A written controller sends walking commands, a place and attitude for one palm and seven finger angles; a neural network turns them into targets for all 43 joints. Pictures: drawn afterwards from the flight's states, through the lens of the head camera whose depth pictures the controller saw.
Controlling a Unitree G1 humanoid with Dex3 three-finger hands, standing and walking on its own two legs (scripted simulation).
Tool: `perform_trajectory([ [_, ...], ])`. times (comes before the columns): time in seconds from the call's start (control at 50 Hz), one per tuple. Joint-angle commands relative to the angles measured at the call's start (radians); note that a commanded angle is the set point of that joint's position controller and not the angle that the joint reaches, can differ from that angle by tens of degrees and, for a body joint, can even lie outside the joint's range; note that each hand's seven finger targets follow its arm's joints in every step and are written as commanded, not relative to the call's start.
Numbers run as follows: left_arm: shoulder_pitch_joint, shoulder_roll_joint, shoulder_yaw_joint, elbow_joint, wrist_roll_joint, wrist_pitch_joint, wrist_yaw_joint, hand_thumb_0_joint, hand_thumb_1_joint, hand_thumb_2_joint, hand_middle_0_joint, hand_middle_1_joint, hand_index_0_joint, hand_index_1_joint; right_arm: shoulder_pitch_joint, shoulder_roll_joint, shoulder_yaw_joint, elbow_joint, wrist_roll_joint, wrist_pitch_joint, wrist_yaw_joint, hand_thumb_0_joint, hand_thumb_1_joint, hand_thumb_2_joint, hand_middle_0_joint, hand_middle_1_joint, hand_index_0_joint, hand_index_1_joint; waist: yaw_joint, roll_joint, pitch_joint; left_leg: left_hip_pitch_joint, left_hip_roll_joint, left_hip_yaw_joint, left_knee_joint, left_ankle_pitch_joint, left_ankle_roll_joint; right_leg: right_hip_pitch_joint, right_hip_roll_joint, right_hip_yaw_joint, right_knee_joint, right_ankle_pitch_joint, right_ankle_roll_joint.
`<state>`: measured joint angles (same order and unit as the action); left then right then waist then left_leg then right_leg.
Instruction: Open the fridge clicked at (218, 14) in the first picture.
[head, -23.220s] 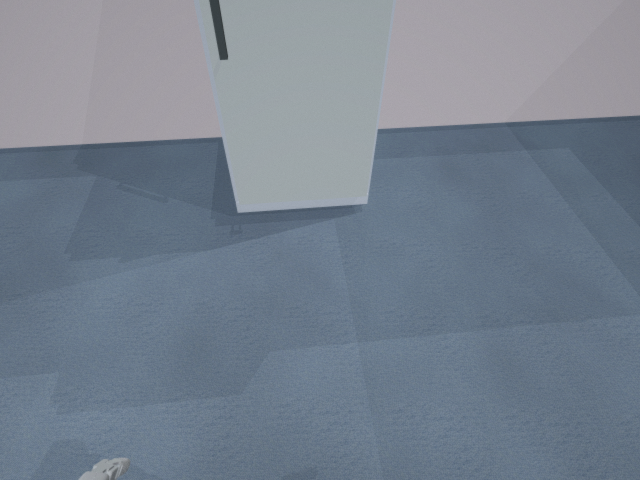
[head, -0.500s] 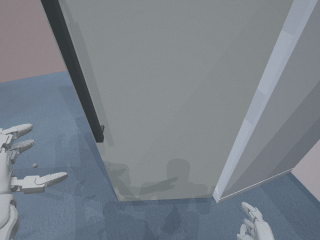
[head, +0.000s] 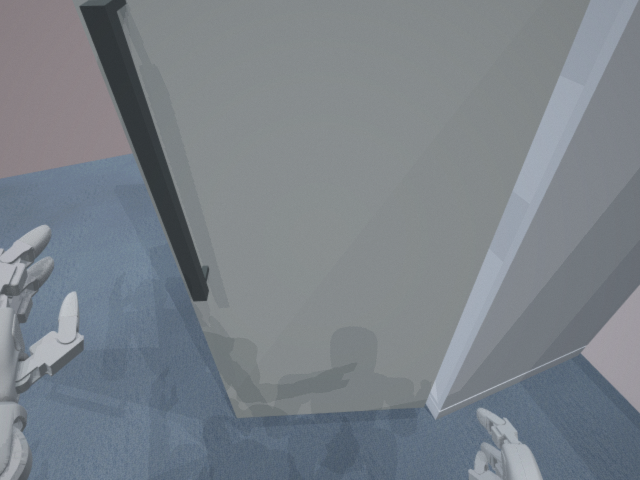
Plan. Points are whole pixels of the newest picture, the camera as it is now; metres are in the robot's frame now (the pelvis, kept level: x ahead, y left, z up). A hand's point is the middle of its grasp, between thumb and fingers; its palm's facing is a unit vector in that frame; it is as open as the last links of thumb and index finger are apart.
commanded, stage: draw the hand back to the body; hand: left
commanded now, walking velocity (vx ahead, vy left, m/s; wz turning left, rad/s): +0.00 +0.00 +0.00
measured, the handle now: (168, 182) +0.41 +0.27 +0.18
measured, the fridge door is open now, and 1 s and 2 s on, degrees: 71 71 71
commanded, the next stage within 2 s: step back with the hand held close in 0.30 s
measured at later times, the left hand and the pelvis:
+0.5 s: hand (69, 335) +0.18 +0.27 +0.16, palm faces +0.49 -0.79 -0.37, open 7.4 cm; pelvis -0.01 +0.00 +0.00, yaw +0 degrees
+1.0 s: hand (2, 399) +0.12 +0.30 +0.15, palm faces +0.47 -0.75 -0.46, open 7.4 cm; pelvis -0.07 +0.02 -0.01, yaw +0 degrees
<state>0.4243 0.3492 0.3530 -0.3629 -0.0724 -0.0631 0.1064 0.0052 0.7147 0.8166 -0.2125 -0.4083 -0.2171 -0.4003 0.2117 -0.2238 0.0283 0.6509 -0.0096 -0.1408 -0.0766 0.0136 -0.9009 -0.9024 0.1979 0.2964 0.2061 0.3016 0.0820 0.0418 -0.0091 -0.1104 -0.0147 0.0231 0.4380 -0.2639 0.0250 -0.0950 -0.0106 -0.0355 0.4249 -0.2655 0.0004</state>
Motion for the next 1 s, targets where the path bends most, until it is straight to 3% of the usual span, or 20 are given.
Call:
perform_trajectory([
  [0.0, -0.120, 0.197, 0.110, -0.213, 0.002, -0.055, 0.015, 0.000, 0.900, 0.900, -0.200, -0.300, -0.200, -0.300, -0.131, -0.107, -0.040, -0.163, 0.005, -0.045, -0.011, 0.000, -0.900, -0.900, 0.200, 0.300, 0.200, 0.300, -0.005, 0.055, -0.041, 0.003, 0.029, -0.025, -0.066, 0.268, -0.010, -0.010, -0.001, -0.001, -0.057, 0.221, -0.015],
  [0.06, -0.106, 0.206, 0.123, -0.193, -0.002, -0.054, 0.016, 0.000, 0.900, 0.900, -0.200, -0.300, -0.200, -0.300, -0.133, -0.111, -0.044, -0.165, 0.003, -0.044, -0.014, 0.000, -0.900, -0.900, 0.200, 0.300, 0.200, 0.300, -0.001, 0.011, -0.049, 0.009, 0.030, -0.027, -0.075, 0.240, -0.007, -0.011, 0.006, -0.004, -0.070, 0.201, -0.013],
  [0.14, -0.123, 0.192, 0.107, -0.215, 0.002, -0.059, 0.017, 0.000, 0.900, 0.900, -0.200, -0.300, -0.200, -0.300, -0.135, -0.105, -0.042, -0.165, 0.003, -0.041, -0.013, 0.000, -0.900, -0.900, 0.200, 0.300, 0.200, 0.300, -0.005, 0.046, -0.054, 0.010, 0.027, -0.024, -0.076, 0.228, -0.006, -0.003, 0.001, 0.001, -0.066, 0.191, -0.015],
  [0.16, -0.115, 0.207, 0.119, -0.210, 0.000, -0.059, 0.017, 0.000, 0.900, 0.900, -0.200, -0.300, -0.200, -0.300, -0.138, -0.112, -0.044, -0.163, 0.001, -0.046, -0.014, 0.000, -0.900, -0.900, 0.200, 0.300, 0.200, 0.300, -0.001, 0.020, -0.051, 0.009, 0.028, -0.028, -0.078, 0.229, -0.006, -0.003, 0.005, -0.003, -0.076, 0.195, -0.014],
  [0.2, -0.129, 0.201, 0.110, -0.227, 0.003, -0.061, 0.018, 0.000, 0.900, 0.900, -0.200, -0.300, -0.200, -0.300, -0.137, -0.107, -0.042, -0.164, 0.001, -0.048, -0.013, 0.000, -0.900, -0.900, 0.200, 0.300, 0.200, 0.300, -0.003, 0.059, -0.055, 0.013, 0.026, -0.026, -0.077, 0.239, -0.007, 0.004, 0.000, 0.000, -0.068, 0.203, -0.016],
  [0.26, -0.109, 0.207, 0.119, -0.209, 0.001, -0.060, 0.018, 0.000, 0.900, 0.900, -0.200, -0.300, -0.200, -0.300, -0.141, -0.111, -0.046, -0.162, 0.001, -0.049, -0.013, 0.000, -0.900, -0.900, 0.200, 0.300, 0.200, 0.300, 0.001, 0.017, -0.048, 0.012, 0.029, -0.026, -0.079, 0.235, -0.006, -0.001, 0.006, -0.003, -0.079, 0.200, -0.014],
  [0.3, -0.127, 0.196, 0.108, -0.212, 0.001, -0.061, 0.018, 0.000, 0.900, 0.900, -0.200, -0.300, -0.200, -0.300, -0.142, -0.106, -0.041, -0.163, 0.002, -0.047, -0.013, 0.000, -0.900, -0.900, 0.200, 0.300, 0.200, 0.300, -0.003, 0.038, -0.035, 0.005, 0.028, -0.028, -0.087, 0.213, -0.008, -0.001, 0.002, -0.001, -0.077, 0.179, -0.015],
  [0.36, -0.101, 0.201, 0.119, -0.184, -0.002, -0.060, 0.015, 0.000, 0.900, 0.900, -0.200, -0.300, -0.200, -0.300, -0.144, -0.110, -0.046, -0.160, 0.001, -0.047, -0.015, 0.000, -0.900, -0.900, 0.200, 0.300, 0.200, 0.300, 0.000, 0.003, -0.023, 0.007, 0.028, -0.024, -0.086, 0.204, -0.003, -0.010, 0.006, -0.001, -0.091, 0.177, -0.012],
  [0.38, -0.107, 0.192, 0.110, -0.189, -0.003, -0.062, 0.014, 0.000, 0.900, 0.900, -0.200, -0.300, -0.200, -0.300, -0.143, -0.106, -0.044, -0.162, 0.001, -0.046, -0.014, 0.000, -0.900, -0.900, 0.200, 0.300, 0.200, 0.300, -0.004, -0.004, -0.032, 0.008, 0.027, -0.021, -0.087, 0.196, -0.001, -0.002, 0.001, 0.000, -0.087, 0.173, -0.011],
  [0.4, -0.173, 0.156, 0.052, -0.235, 0.002, -0.066, 0.009, 0.000, 0.900, 0.900, -0.200, -0.300, -0.200, -0.300, -0.152, -0.105, -0.040, -0.165, 0.002, -0.049, -0.013, 0.000, -0.900, -0.900, 0.200, 0.300, 0.200, 0.300, -0.013, 0.026, -0.034, 0.015, 0.022, -0.020, -0.084, 0.190, 0.001, -0.010, 0.000, 0.004, -0.088, 0.168, -0.010],
  [0.42, -0.277, 0.295, 0.188, -0.293, 0.009, -0.112, 0.026, 0.000, 0.900, 0.900, -0.200, -0.300, -0.200, -0.300, -0.158, -0.131, -0.042, -0.203, 0.011, -0.024, -0.010, 0.000, -0.900, -0.900, 0.200, 0.300, 0.200, 0.300, -0.047, -0.003, 0.035, -0.071, 0.043, -0.039, -0.040, 0.129, 0.024, -0.099, -0.046, 0.085, -0.147, 0.194, -0.006],
  [0.44, -0.146, 0.219, 0.137, -0.190, 0.012, -0.117, 0.020, 0.000, 0.900, 0.900, -0.200, -0.300, -0.200, -0.300, -0.144, -0.121, -0.045, -0.182, 0.004, -0.007, -0.012, 0.000, -0.900, -0.900, 0.200, 0.300, 0.200, 0.300, -0.051, -0.077, 0.018, -0.068, 0.034, -0.050, -0.006, 0.130, 0.024, -0.116, -0.074, 0.098, -0.157, 0.196, -0.012],
  [0.5, -0.017, 0.189, 0.122, -0.197, 0.020, -0.129, 0.018, 0.000, 0.900, 0.900, -0.200, -0.300, -0.200, -0.300, -0.123, -0.116, -0.055, -0.200, 0.001, 0.031, -0.007, 0.000, -0.900, -0.900, 0.200, 0.300, 0.200, 0.300, -0.055, -0.070, -0.073, -0.057, 0.041, -0.041, 0.029, 0.237, 0.018, -0.093, -0.103, 0.086, -0.112, 0.341, -0.016],
  [0.56, 0.033, 0.219, 0.150, -0.273, 0.018, -0.140, 0.027, 0.000, 0.900, 0.900, -0.200, -0.300, -0.200, -0.300, -0.121, -0.126, -0.066, -0.225, 0.003, 0.056, -0.012, 0.000, -0.900, -0.900, 0.200, 0.300, 0.200, 0.300, -0.059, 0.023, -0.154, -0.036, 0.058, -0.047, 0.012, 0.385, 0.013, -0.058, -0.081, 0.059, -0.048, 0.436, -0.006],
  [0.62, 0.077, 0.241, 0.179, -0.302, 0.013, -0.145, 0.035, 0.000, 0.900, 0.900, -0.200, -0.300, -0.200, -0.300, -0.118, -0.124, -0.070, -0.252, 0.009, 0.077, -0.015, 0.000, -0.900, -0.900, 0.200, 0.300, 0.200, 0.300, -0.056, -0.001, -0.184, -0.065, 0.074, -0.061, 0.001, 0.443, 0.013, -0.034, -0.058, 0.046, -0.003, 0.446, 0.004],
  [0.72, 0.082, 0.245, 0.186, -0.311, 0.014, -0.157, 0.042, 0.000, 0.900, 0.900, -0.200, -0.300, -0.200, -0.300, -0.112, -0.133, -0.076, -0.270, 0.015, 0.083, -0.022, 0.000, -0.900, -0.900, 0.200, 0.300, 0.200, 0.300, -0.058, 0.018, -0.149, -0.165, 0.091, -0.085, -0.045, 0.306, 0.021, -0.029, -0.032, 0.046, 0.020, 0.336, 0.014],
  [0.78, 0.073, 0.241, 0.192, -0.304, 0.026, -0.170, 0.046, 0.000, 0.900, 0.900, -0.200, -0.300, -0.200, -0.300, -0.107, -0.142, -0.078, -0.272, 0.017, 0.070, -0.024, 0.000, -0.900, -0.900, 0.200, 0.300, 0.200, 0.300, -0.059, 0.054, -0.120, -0.298, 0.112, -0.123, -0.107, 0.107, 0.042, 0.028, -0.006, 0.041, 0.065, 0.245, 0.019],
  [0.86, 0.034, 0.235, 0.201, -0.310, 0.051, -0.194, 0.045, 0.000, 0.900, 0.900, -0.200, -0.300, -0.200, -0.300, -0.112, -0.159, -0.085, -0.278, 0.017, 0.042, -0.025, 0.000, -0.900, -0.900, 0.200, 0.300, 0.200, 0.300, -0.055, 0.109, -0.082, -0.548, 0.147, -0.184, -0.189, -0.265, 0.084, 0.145, 0.017, 0.052, 0.172, 0.179, 0.021],
  [0.92, 0.020, 0.218, 0.194, -0.290, 0.063, -0.205, 0.046, 0.000, 0.900, 0.900, -0.200, -0.300, -0.200, -0.300, -0.089, -0.155, -0.086, -0.270, 0.017, 0.023, -0.022, 0.000, -0.900, -0.900, 0.200, 0.300, 0.200, 0.300, -0.061, 0.051, -0.052, -0.640, 0.151, -0.188, -0.160, -0.374, 0.095, 0.145, 0.007, 0.077, 0.189, 0.145, 0.018],
  [0.98, -0.014, 0.222, 0.185, -0.310, 0.066, -0.219, 0.046, 0.000, 0.900, 0.900, -0.200, -0.300, -0.200, -0.300, -0.072, -0.147, -0.087, -0.259, 0.013, 0.005, -0.016, 0.000, -0.900, -0.900, 0.200, 0.300, 0.200, 0.300, -0.073, -0.047, -0.039, -0.556, 0.095, -0.147, -0.035, -0.372, 0.070, -0.013, -0.050, 0.151, 0.057, -0.019, -0.010],
])
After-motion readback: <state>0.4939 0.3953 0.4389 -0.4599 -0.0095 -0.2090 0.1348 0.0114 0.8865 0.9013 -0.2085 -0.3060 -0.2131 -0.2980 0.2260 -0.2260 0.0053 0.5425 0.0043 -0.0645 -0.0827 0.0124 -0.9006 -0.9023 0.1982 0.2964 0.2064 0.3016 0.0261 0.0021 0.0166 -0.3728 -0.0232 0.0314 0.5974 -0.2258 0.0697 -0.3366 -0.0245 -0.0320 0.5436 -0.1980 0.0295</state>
